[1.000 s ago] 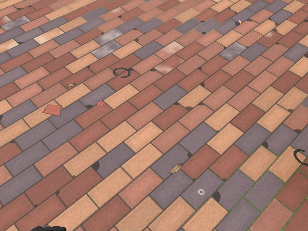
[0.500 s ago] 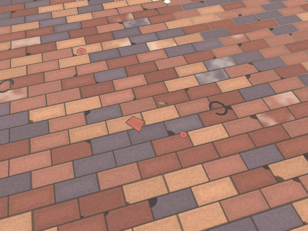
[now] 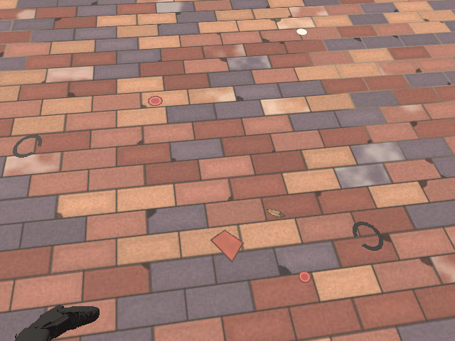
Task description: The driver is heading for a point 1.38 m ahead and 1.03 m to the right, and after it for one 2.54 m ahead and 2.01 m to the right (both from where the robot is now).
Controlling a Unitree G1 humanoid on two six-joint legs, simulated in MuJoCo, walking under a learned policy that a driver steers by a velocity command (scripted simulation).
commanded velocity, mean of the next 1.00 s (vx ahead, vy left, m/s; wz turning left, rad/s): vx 0.11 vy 0.00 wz -0.34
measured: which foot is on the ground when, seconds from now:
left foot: down 0.00-0.14, up 0.16-0.52, down 0.54-0.96, up 0.98-1.00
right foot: up 0.00-0.10, down 0.12-0.54, up 0.56-0.94, down 0.96-1.00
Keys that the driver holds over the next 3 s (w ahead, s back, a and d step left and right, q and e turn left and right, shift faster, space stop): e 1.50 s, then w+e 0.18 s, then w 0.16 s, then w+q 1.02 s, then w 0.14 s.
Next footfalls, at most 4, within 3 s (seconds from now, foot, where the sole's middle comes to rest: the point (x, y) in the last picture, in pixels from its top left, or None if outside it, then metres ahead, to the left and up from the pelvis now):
0.12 right None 0.26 -0.14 -0.78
0.54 left None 0.27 0.09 -0.78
0.96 right None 0.17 -0.15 -0.78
1.44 left None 0.30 0.02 -0.78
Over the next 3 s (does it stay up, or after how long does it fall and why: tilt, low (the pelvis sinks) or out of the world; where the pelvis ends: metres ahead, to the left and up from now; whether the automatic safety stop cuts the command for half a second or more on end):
stays up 0.58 -0.55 -0.01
